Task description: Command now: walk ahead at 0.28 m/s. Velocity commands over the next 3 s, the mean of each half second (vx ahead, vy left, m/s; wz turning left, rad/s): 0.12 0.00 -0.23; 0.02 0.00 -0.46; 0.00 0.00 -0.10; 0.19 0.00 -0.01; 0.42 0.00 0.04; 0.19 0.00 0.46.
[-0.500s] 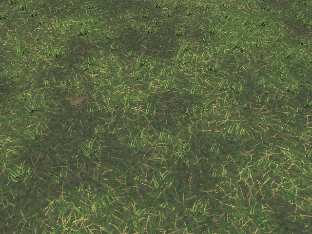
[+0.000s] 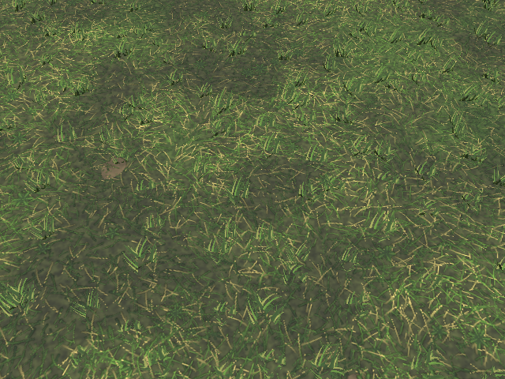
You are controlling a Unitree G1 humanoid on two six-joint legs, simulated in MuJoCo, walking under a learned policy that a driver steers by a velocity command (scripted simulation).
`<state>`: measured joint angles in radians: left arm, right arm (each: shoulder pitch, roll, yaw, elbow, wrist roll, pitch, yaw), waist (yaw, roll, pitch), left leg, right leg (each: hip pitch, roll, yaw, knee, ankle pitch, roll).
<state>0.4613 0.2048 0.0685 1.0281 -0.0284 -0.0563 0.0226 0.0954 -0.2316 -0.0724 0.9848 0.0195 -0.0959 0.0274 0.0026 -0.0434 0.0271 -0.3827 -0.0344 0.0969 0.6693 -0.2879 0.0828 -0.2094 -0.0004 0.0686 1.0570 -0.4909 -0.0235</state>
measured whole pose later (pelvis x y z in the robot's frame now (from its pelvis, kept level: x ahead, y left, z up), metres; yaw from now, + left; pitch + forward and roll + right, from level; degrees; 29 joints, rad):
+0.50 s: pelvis +0.12 -0.02 +0.01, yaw -7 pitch +2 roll +1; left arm 0.08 0.24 0.08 0.76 -0.01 -0.01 0.00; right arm 0.13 -0.30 -0.07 0.97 0.00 0.01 -0.06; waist 0.00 0.01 0.05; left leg -0.24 0.02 0.14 0.73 -0.47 0.01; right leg -0.40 0.01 -0.03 0.58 -0.17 -0.09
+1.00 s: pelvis +0.17 +0.00 +0.02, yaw -22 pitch +3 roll +0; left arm 0.15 0.29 0.06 0.68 0.00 0.03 0.04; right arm 0.11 -0.28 -0.06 0.86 -0.02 -0.02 -0.01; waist 0.00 -0.04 0.02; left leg -0.30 -0.03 -0.05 0.51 -0.25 0.02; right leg -0.38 0.13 0.22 0.67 -0.40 -0.01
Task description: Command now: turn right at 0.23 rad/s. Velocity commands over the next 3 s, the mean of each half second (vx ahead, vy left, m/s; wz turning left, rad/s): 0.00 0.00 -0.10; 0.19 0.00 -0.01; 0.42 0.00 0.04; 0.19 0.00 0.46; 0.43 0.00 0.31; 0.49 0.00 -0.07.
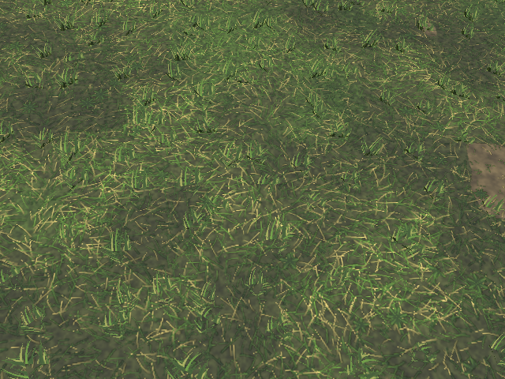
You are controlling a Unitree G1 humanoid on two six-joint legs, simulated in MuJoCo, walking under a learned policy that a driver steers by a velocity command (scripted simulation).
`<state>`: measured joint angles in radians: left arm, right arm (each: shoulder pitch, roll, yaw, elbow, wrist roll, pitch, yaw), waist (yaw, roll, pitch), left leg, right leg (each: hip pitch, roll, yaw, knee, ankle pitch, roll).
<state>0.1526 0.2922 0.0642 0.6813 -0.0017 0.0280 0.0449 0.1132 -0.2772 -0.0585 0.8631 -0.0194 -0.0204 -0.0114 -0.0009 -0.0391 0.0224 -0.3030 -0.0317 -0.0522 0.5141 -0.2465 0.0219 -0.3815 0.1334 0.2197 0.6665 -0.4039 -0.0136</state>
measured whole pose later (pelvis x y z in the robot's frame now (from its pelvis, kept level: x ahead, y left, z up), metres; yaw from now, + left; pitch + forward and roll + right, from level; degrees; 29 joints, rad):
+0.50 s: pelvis +0.00 -0.02 +0.00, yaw -1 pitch -1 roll +0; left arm 0.21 0.24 0.04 0.80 0.01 0.00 0.02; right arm 0.15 -0.26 -0.03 0.93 0.00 0.00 -0.01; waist -0.02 0.01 0.04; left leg -0.22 0.00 -0.04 0.52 -0.28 -0.02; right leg -0.18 0.01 0.06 0.52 -0.32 0.01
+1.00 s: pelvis +0.07 +0.02 +0.01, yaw -1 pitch +0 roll -2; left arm 0.24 0.29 0.06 0.83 -0.03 -0.08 0.01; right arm 0.36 -0.25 -0.04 1.03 0.01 -0.11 0.03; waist -0.04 -0.03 0.01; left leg -0.11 -0.02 0.02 0.39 -0.28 0.06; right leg -0.44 -0.02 0.03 1.04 -0.31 -0.06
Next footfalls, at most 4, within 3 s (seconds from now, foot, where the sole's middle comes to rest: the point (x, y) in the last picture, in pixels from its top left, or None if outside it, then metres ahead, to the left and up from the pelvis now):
0.28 right None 0.01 -0.14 -0.77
1.34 right None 0.43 -0.13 -0.77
1.88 left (211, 364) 0.50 0.11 -0.77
2.34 right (264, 267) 0.78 -0.03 -0.77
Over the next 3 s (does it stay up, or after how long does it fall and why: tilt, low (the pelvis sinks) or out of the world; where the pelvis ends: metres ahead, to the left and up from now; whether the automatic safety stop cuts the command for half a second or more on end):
stays up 0.91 0.19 0.00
